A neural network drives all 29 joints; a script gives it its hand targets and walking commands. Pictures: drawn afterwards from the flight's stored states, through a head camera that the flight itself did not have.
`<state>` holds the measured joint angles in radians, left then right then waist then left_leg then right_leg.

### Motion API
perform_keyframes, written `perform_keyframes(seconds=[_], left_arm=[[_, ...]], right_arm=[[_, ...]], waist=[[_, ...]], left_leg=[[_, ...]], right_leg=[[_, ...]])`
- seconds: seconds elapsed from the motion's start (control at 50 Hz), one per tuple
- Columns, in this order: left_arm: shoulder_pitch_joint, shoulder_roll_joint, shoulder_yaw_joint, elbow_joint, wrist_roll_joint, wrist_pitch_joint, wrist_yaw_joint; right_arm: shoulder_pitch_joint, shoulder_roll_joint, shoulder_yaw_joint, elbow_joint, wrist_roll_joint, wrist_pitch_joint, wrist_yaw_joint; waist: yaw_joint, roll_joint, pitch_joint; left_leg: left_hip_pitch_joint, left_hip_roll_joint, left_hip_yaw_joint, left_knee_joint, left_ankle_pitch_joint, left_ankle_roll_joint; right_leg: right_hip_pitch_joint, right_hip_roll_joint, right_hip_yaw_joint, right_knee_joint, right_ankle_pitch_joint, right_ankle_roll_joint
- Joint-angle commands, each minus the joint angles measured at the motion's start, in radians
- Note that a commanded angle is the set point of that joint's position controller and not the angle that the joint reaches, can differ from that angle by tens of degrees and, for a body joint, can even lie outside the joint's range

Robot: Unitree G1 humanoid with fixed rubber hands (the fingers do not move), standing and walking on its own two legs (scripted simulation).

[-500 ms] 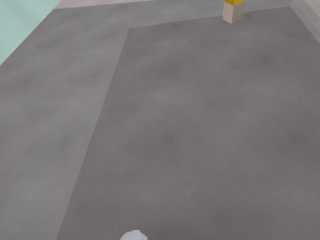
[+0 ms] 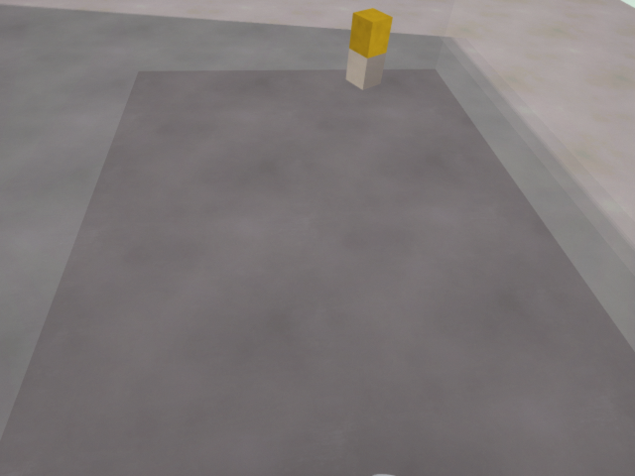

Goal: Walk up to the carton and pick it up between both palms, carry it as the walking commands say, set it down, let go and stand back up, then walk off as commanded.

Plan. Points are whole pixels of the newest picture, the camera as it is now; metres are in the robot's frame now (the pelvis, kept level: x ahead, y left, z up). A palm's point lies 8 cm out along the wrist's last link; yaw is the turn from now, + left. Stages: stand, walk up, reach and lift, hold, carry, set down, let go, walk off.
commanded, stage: walk up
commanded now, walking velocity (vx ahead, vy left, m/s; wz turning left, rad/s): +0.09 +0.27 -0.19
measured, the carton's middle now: (370, 33) +3.14 -0.18 -0.65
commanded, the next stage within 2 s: none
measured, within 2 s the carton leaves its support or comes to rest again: neither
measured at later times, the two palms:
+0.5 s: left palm (89, 450) +0.18 +0.36 -0.18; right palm (425, 382) +0.31 -0.15 -0.14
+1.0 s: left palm (205, 208) +0.66 +0.31 -0.14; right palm (404, 341) +0.38 -0.12 -0.15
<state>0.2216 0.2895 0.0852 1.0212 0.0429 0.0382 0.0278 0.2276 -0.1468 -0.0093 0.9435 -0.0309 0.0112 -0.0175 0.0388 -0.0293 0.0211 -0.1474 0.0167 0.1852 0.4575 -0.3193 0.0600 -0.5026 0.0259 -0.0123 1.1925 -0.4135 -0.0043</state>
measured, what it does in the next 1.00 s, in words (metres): walks ahead: right foot, then left foot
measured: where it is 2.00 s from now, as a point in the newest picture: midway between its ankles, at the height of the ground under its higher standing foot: (319, 263)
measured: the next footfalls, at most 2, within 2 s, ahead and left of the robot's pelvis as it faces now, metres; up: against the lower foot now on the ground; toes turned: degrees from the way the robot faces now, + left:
right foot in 0.20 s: +0.09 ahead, -0.06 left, +0.00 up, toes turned -9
left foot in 0.48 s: +0.38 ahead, +0.27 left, +0.00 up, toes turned +6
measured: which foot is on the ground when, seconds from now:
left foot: down 0.00-0.22, up 0.24-0.46, down 0.48-1.00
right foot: up 0.00-0.18, down 0.20-0.48, up 0.50-0.98, down 1.00-1.00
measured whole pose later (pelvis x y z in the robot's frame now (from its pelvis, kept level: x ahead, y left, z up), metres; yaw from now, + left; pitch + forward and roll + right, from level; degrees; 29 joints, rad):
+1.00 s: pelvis +0.51 +0.09 -0.02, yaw -3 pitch +1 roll -1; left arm 0.09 0.20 0.05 0.95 0.04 -0.02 -0.07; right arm 0.50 -0.17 -0.06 1.08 -0.01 -0.06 0.01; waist -0.09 0.01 0.02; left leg 0.07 0.18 0.16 0.42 -0.47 -0.11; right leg -0.43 -0.07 -0.16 0.56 -0.19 0.01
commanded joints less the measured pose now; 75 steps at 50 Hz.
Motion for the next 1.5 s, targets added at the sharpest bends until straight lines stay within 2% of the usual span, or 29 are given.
perform_keyframes(seconds=[0.0,0.1,0.14,0.18,0.2,0.26,0.36,0.4,0.44,0.46,0.48,0.54,0.6,0.64,0.86,0.92,0.94,0.96,0.98,1.0,1.04,1.12,1.2,1.32,1.38,1.4,1.42,1.44,1.48], left_arm=[[-0.068,0.06,0.014,-0.051,-0.012,0.0,-0.003],[-0.087,0.043,-0.003,-0.094,-0.003,-0.03,-0.014],[0.141,0.094,0.031,-0.017,-0.01,-0.048,-0.008],[0.312,0.229,0.07,0.035,0.034,-0.069,0.014],[0.269,0.146,0.057,0.022,0.053,-0.08,0.014],[0.11,0.049,-0.002,-0.011,0.045,-0.106,-0.012],[0.069,0.129,0.018,0.018,0.003,-0.115,-0.024],[-0.011,0.151,0.023,0.023,0.008,-0.117,-0.024],[-0.166,0.092,0.015,-0.043,0.024,-0.126,-0.045],[-0.092,0.042,0.001,-0.083,-0.006,-0.132,-0.055],[-0.06,0.027,-0.005,-0.07,-0.002,-0.121,-0.055],[-0.026,-0.019,-0.019,-0.014,-0.012,-0.106,-0.043],[0.05,-0.065,-0.015,-0.014,-0.006,-0.079,-0.053],[0.015,-0.056,-0.024,-0.045,-0.016,-0.053,-0.068],[-0.207,-0.028,-0.017,-0.143,-0.007,-0.067,-0.109],[-0.052,0.027,0.01,-0.082,0.002,-0.087,-0.077],[0.172,0.08,0.032,-0.002,0.008,-0.108,-0.062],[0.356,0.184,0.058,0.052,0.012,-0.113,-0.046],[0.375,0.231,0.066,0.049,0.019,-0.122,-0.038],[0.308,0.214,0.053,0.013,0.025,-0.137,-0.032],[0.206,0.158,0.024,0.02,0.011,-0.147,-0.023],[0.154,0.04,-0.008,0.037,-0.007,-0.15,-0.02],[0.065,-0.039,-0.034,0.034,-0.021,-0.14,-0.027],[0.238,0.036,-0.011,0.086,-0.016,-0.132,-0.016],[0.077,0.107,0.009,0.08,-0.006,-0.13,-0.03],[0.125,0.063,0.01,0.066,-0.016,-0.123,-0.043],[0.22,-0.02,-0.012,0.016,-0.022,-0.123,-0.05],[0.222,-0.009,-0.005,0.031,0.0,-0.111,-0.042],[0.234,-0.042,-0.006,0.029,-0.019,-0.108,-0.052]], right_arm=[[0.055,-0.104,-0.012,-0.037,0.007,-0.001,-0.002],[0.185,-0.128,-0.043,0.048,0.03,-0.031,0.022],[0.08,-0.185,-0.066,0.028,0.046,-0.062,0.044],[-0.002,-0.13,-0.05,-0.033,0.039,-0.078,0.054],[0.012,-0.163,-0.067,-0.028,0.034,-0.085,0.048],[-0.063,-0.153,-0.069,-0.021,0.01,-0.09,0.04],[-0.036,-0.057,-0.023,-0.031,0.005,-0.073,0.072],[0.203,-0.118,-0.049,0.049,0.006,-0.061,0.058],[0.688,-0.28,-0.105,0.176,0.003,-0.057,0.033],[0.672,-0.321,-0.109,0.189,0.003,-0.059,0.02],[0.497,-0.265,-0.076,0.132,0.014,-0.065,0.021],[0.194,-0.305,-0.088,0.016,-0.008,-0.105,0.028],[0.162,-0.187,-0.055,0.022,0.007,-0.106,0.024],[0.13,-0.217,-0.055,0.033,-0.002,-0.101,0.031],[0.249,-0.214,-0.074,0.082,0.019,-0.09,0.02],[0.253,-0.213,-0.09,0.098,0.027,-0.089,0.018],[0.262,-0.187,-0.082,0.086,0.041,-0.079,0.022],[0.21,-0.093,-0.061,0.029,0.06,-0.091,0.029],[0.182,-0.112,-0.065,0.018,0.05,-0.094,0.022],[0.139,-0.143,-0.077,0.038,0.039,-0.095,0.017],[0.042,-0.122,-0.079,0.03,0.03,-0.085,0.01],[0.026,-0.066,-0.068,0.013,0.015,-0.059,0.038],[0.013,-0.058,-0.05,-0.027,0.008,-0.022,0.06],[-0.199,-0.089,-0.063,-0.117,0.013,-0.044,0.071],[0.257,-0.178,-0.116,-0.006,0.017,-0.054,0.043],[0.459,-0.272,-0.146,0.062,0.0,-0.06,0.028],[0.479,-0.403,-0.164,0.052,-0.006,-0.069,0.007],[0.327,-0.381,-0.146,0.008,0.007,-0.07,0.005],[0.085,-0.28,-0.126,-0.019,-0.007,-0.073,-0.002]], waist=[[-0.027,0.232,0.117],[-0.043,0.098,0.086],[0.103,-0.029,-0.081],[0.177,-0.392,-0.251],[0.129,-0.206,-0.128],[0.065,-0.067,-0.012],[0.003,0.009,0.185],[-0.157,0.082,0.074],[-0.41,0.472,-0.122],[-0.298,0.648,-0.196],[-0.203,0.392,-0.172],[-0.119,0.054,0.032],[-0.062,-0.009,0.06],[-0.041,0.164,0.086],[-0.089,0.236,0.156],[-0.024,0.201,0.015],[0.075,0.052,-0.082],[0.144,-0.193,-0.273],[0.131,-0.265,-0.31],[0.104,-0.034,-0.22],[0.064,0.056,-0.1],[0.013,-0.196,0.011],[-0.078,-0.201,0.128],[0.013,-0.043,0.139],[-0.224,-0.048,-0.082],[-0.292,0.256,-0.186],[-0.224,0.561,-0.309],[-0.134,0.363,-0.153],[-0.045,0.253,-0.155]], left_leg=[[-0.111,0.217,-0.137,-0.272,0.091,0.075],[-0.081,0.288,-0.233,-0.202,0.179,0.079],[-0.317,0.188,-0.132,0.045,0.219,-0.004],[-0.634,0.057,-0.136,0.693,-0.187,-0.067],[-0.718,0.092,-0.194,0.748,-0.181,-0.056],[-0.714,0.187,-0.237,0.667,-0.17,-0.079],[-0.436,0.098,-0.024,0.257,0.002,-0.084],[0.041,-0.004,0.125,0.147,0.074,-0.058],[0.345,0.196,-0.199,-0.014,0.023,0.022],[0.369,0.375,-0.63,-0.278,-0.026,0.088],[0.293,0.416,-0.753,-0.332,-0.18,0.113],[0.044,0.443,-0.619,-0.224,-0.12,0.055],[-0.133,0.326,-0.339,-0.227,0.071,0.021],[-0.206,0.299,-0.266,-0.292,-0.036,-0.016],[-0.01,0.293,-0.091,-0.285,0.169,0.011],[0.0,0.259,-0.037,0.043,0.502,0.002],[-0.15,0.222,-0.039,0.315,0.456,-0.028],[-0.408,0.09,-0.027,0.704,-0.003,-0.077],[-0.527,0.057,-0.154,0.805,-0.237,-0.055],[-0.512,0.085,-0.203,0.832,-0.155,-0.046],[-0.525,0.135,-0.193,0.857,-0.087,-0.073],[-0.485,0.143,-0.149,0.699,0.033,-0.055],[-0.363,0.148,-0.097,0.459,0.169,-0.084],[-0.23,0.09,-0.019,0.217,0.243,-0.06],[0.192,0.123,-0.083,0.183,0.159,-0.016],[0.331,0.227,-0.259,-0.004,0.012,0.037],[0.422,0.516,-0.761,-0.254,-0.132,0.023],[0.272,0.538,-0.897,-0.335,-0.216,0.04],[0.184,0.457,-0.716,-0.265,0.112,0.034]], right_leg=[[0.017,-0.024,-0.042,-0.211,0.042,0.003],[0.228,-0.049,-0.092,-0.556,-0.002,-0.031],[0.699,-0.081,-0.051,-0.759,0.088,-0.092],[0.965,-0.537,0.503,-0.945,-0.197,-0.253],[0.882,-0.498,0.508,-0.929,-0.143,-0.261],[0.646,-0.385,0.285,-0.871,0.132,-0.202],[0.337,-0.312,0.094,-0.917,0.341,-0.107],[0.106,-0.236,-0.036,-0.641,0.538,-0.072],[-0.124,0.0,-0.124,-0.05,0.201,0.016],[-0.181,0.082,-0.031,0.123,-0.181,0.005],[-0.208,-0.003,0.041,0.265,-0.095,0.006],[-0.22,-0.164,0.043,0.236,0.046,0.02],[-0.052,-0.183,0.027,0.022,0.14,0.008],[-0.008,-0.154,-0.013,-0.1,0.209,-0.003],[0.067,-0.094,-0.163,-0.564,0.267,0.034],[0.348,-0.012,-0.204,-0.658,0.169,0.001],[0.615,-0.121,-0.063,-0.693,0.167,-0.048],[0.916,-0.414,0.331,-0.807,0.086,-0.157],[0.966,-0.516,0.511,-0.892,0.231,-0.175],[0.834,-0.539,0.526,-0.893,0.455,-0.175],[0.636,-0.486,0.4,-0.873,0.637,-0.168],[0.499,-0.32,0.129,-0.953,0.485,-0.112],[0.227,-0.242,-0.036,-1.046,0.223,-0.084],[0.325,-0.293,-0.017,-1.008,0.451,-0.097],[0.207,-0.205,-0.117,-0.563,0.469,-0.031],[0.089,-0.089,-0.154,-0.156,0.231,-0.01],[-0.065,-0.001,-0.02,0.098,-0.192,0.002],[-0.131,-0.049,0.089,0.187,-0.068,0.019],[-0.09,-0.116,0.062,0.223,0.141,0.031]])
